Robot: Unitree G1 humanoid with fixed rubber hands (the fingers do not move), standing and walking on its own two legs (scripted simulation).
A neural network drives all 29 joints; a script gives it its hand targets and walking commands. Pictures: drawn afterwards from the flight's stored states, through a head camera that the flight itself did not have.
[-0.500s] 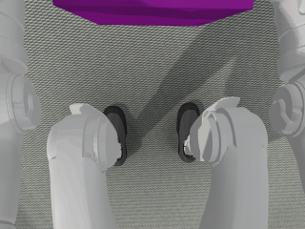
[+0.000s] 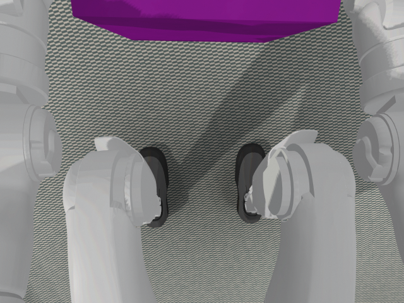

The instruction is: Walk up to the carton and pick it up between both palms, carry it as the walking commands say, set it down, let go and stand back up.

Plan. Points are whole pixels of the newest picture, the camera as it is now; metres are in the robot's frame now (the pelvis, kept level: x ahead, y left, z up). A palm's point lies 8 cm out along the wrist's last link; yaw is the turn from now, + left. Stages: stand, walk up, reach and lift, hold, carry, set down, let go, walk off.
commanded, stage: reach and lift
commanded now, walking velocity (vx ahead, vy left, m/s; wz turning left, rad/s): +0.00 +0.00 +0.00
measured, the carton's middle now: out of the picture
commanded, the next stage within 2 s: none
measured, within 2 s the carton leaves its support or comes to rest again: leaves its support in 1.22 s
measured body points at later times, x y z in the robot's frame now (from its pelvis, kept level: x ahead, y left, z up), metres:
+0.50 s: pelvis -0.01 +0.00 +0.01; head +0.38 +0.01 +0.22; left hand +0.58 +0.18 -0.17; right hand +0.57 -0.19 -0.17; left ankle +0.10 +0.12 -0.32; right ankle +0.10 -0.12 -0.32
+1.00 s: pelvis -0.01 +0.00 +0.00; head +0.37 +0.01 +0.22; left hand +0.58 +0.18 -0.17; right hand +0.57 -0.19 -0.18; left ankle +0.10 +0.12 -0.32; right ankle +0.10 -0.12 -0.32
